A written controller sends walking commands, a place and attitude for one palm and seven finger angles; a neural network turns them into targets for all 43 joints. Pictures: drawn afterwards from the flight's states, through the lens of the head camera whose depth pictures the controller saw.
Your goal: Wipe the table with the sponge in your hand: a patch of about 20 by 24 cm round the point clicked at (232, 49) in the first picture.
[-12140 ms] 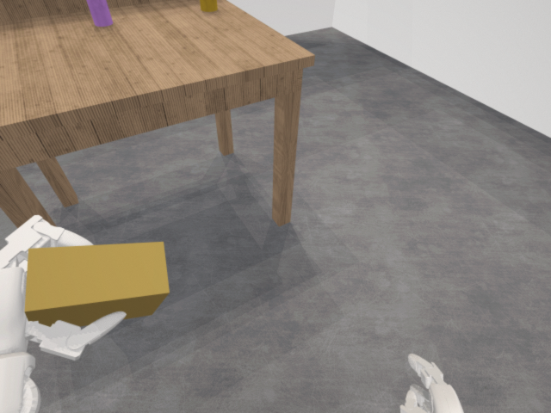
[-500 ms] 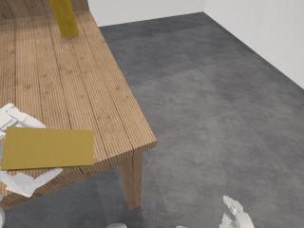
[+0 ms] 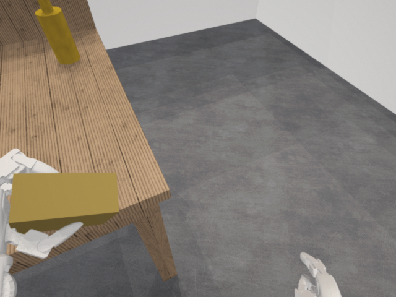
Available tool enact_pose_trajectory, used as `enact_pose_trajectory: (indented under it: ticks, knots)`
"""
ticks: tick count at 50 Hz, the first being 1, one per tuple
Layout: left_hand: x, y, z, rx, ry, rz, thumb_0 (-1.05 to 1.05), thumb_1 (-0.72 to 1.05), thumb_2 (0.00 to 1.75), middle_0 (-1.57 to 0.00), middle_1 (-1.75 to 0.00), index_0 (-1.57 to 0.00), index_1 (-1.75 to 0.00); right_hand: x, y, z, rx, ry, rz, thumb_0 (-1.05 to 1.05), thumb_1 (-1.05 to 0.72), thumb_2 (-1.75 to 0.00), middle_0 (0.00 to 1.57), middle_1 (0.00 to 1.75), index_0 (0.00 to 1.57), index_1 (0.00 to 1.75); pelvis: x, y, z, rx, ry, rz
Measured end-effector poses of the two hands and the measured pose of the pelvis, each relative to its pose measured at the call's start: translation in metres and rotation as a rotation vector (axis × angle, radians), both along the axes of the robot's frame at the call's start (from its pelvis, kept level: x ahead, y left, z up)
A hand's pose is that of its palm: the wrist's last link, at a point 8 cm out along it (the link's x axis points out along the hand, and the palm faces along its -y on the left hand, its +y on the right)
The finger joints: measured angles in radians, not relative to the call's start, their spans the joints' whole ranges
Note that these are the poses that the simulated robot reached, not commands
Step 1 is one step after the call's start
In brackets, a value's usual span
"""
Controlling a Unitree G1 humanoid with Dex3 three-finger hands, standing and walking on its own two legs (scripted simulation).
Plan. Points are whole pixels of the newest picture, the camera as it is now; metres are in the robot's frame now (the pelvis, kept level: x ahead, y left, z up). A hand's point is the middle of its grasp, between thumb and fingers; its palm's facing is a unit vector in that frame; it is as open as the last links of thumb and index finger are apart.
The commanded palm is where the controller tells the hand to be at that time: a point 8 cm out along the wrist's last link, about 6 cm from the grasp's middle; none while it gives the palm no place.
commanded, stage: come to a stop and stand still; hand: left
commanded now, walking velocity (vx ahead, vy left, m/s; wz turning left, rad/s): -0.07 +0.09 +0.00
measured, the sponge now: (81, 202) +0.23 +0.20 +0.14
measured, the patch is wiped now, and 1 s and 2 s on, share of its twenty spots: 0.00 0.00 0.00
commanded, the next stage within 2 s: look again from close up in 0.98 s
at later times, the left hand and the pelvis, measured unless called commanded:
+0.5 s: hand (16, 197) +0.22 +0.27 +0.17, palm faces +0.40 -0.84 -0.37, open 10.2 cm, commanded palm +0.15 +0.29 +0.18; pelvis -0.02 +0.02 +0.01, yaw -2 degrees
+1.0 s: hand out of the picture +0.18 +0.30 +0.16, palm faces +0.41 -0.85 -0.33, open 10.2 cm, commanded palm +0.13 +0.33 +0.18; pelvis -0.03 +0.04 +0.01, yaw +1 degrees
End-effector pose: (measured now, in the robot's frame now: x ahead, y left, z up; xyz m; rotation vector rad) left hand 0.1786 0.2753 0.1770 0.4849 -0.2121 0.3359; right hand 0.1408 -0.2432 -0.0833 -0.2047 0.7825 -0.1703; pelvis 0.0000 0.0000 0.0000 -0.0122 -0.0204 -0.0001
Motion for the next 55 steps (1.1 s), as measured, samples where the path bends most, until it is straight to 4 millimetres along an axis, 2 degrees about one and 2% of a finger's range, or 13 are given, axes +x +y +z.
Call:
enact_pose_trajectory:
  ticks: [6, 10, 15, 16, 18, 21, 27, 29, 33, 36, 39, 46, 55]
  knots:
    - [0.002, -0.002, 0.009, 0.034, -0.011, -0.005, -0.02, -0.5, 1.01, -0.69, -1.35, -0.73, -1.34, 0.014, -0.003, 0.011, -0.013, -0.029, 0.01, 0.02, -0.9, -0.9, 0.2, 0.3, 0.2, 0.3, 0.003, -0.004, 0.005, 0.005, 0.002, 0.001]
    - [0.001, 0.001, 0.013, 0.039, -0.021, 0.006, -0.02, -0.5, 1.01, -0.69, -1.35, -0.73, -1.34, 0.024, 0.002, 0.014, -0.003, -0.055, 0.028, 0.01, -0.9, -0.9, 0.2, 0.3, 0.2, 0.3, 0.003, -0.004, 0.006, 0.002, 0.009, -0.002]
    - [-0.003, 0.005, 0.008, 0.005, -0.001, 0.025, -0.02, -0.5, 1.01, -0.69, -1.35, -0.73, -1.34, 0.029, 0.012, 0.017, 0.008, -0.07, 0.045, 0.01, -0.9, -0.9, 0.2, 0.3, 0.2, 0.3, 0.002, -0.001, 0.007, 0.003, 0.008, -0.005]
    - [-0.001, 0.009, 0.012, 0.058, -0.004, 0.016, -0.02, -0.5, 1.01, -0.7, -1.35, -0.73, -1.34, 0.029, 0.015, 0.017, -0.002, -0.072, 0.064, 0.01, -0.9, -0.9, 0.2, 0.3, 0.2, 0.3, 0.0, -0.001, 0.007, -0.002, 0.009, -0.002]
    - [0.006, 0.028, 0.024, 0.13, -0.068, 0.018, -0.02, -0.51, 1.01, -0.7, -1.35, -0.74, -1.34, 0.026, 0.021, 0.017, -0.008, -0.061, 0.109, 0.01, -0.9, -0.9, 0.2, 0.3, 0.2, 0.3, -0.006, -0.002, 0.007, 0.001, 0.013, -0.006]
    - [0.01, 0.047, 0.022, 0.065, -0.122, 0.066, -0.02, -0.51, 1.01, -0.7, -1.35, -0.74, -1.34, 0.021, 0.029, 0.021, 0.011, -0.084, 0.129, 0.01, -0.9, -0.9, 0.2, 0.3, 0.2, 0.3, -0.015, 0.006, 0.006, 0.002, 0.005, -0.023]
    - [-0.008, 0.023, -0.002, -0.047, -0.067, -0.067, -0.02, -0.5, 1.01, -0.7, -1.35, -0.73, -1.34, 0.002, 0.04, 0.032, 0.005, -0.139, 0.089, 0.01, -0.9, -0.9, 0.21, 0.3, 0.2, 0.3, -0.025, 0.024, 0.005, 0.003, -0.008, -0.038]
    - [-0.016, 0.021, -0.009, -0.058, -0.046, -0.105, -0.02, -0.51, 1.01, -0.7, -1.35, -0.74, -1.34, -0.005, 0.043, 0.035, -0.009, -0.139, 0.079, 0.01, -0.9, -0.9, 0.21, 0.3, 0.2, 0.3, -0.028, 0.028, 0.005, 0.001, -0.012, -0.037]
    - [-0.028, 0.038, -0.01, -0.041, -0.058, -0.083, -0.02, -0.51, 1.01, -0.7, -1.35, -0.74, -1.33, -0.017, 0.052, 0.037, -0.032, -0.121, 0.085, 0.01, -0.9, -0.9, 0.21, 0.3, 0.2, 0.3, -0.033, 0.032, 0.006, -0.004, -0.021, -0.026]
    - [-0.034, 0.055, -0.005, -0.034, -0.103, -0.022, -0.02, -0.51, 1.01, -0.7, -1.35, -0.74, -1.33, -0.021, 0.059, 0.036, -0.037, -0.111, 0.11, 0.01, -0.9, -0.9, 0.21, 0.3, 0.2, 0.3, -0.037, 0.035, 0.006, -0.008, -0.026, -0.011]
    - [-0.04, 0.064, 0.001, -0.046, -0.148, 0.024, -0.02, -0.51, 1.01, -0.7, -1.35, -0.74, -1.33, -0.022, 0.066, 0.034, -0.031, -0.106, 0.139, 0.02, -0.9, -0.9, 0.21, 0.3, 0.2, 0.3, -0.038, 0.038, 0.006, -0.011, -0.027, 0.001]
    - [-0.043, 0.06, -0.001, -0.065, -0.14, 0.02, -0.02, -0.51, 1.01, -0.7, -1.35, -0.74, -1.33, -0.012, 0.079, 0.033, -0.011, -0.111, 0.18, 0.02, -0.9, -0.9, 0.21, 0.3, 0.2, 0.31, -0.034, 0.042, 0.008, -0.014, -0.019, 0.015]
    - [-0.025, 0.062, -0.006, -0.048, -0.075, 0.02, -0.02, -0.51, 1.01, -0.7, -1.35, -0.74, -1.33, 0.008, 0.08, 0.036, -0.009, -0.114, 0.184, 0.01, -0.9, -0.9, 0.21, 0.3, 0.2, 0.31, -0.022, 0.041, 0.011, -0.011, 0.0, 0.018]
